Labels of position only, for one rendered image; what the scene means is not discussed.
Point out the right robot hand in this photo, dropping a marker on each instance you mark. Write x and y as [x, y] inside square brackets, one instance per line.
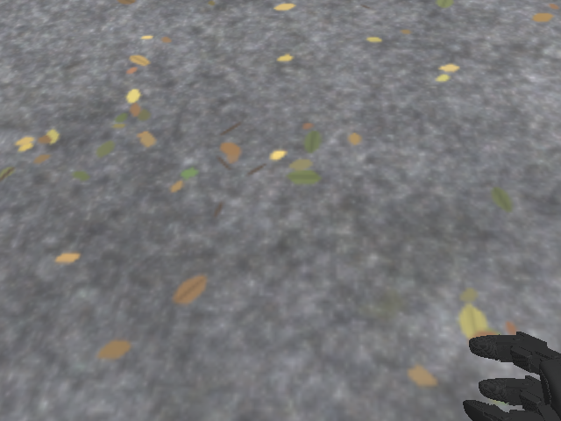
[540, 399]

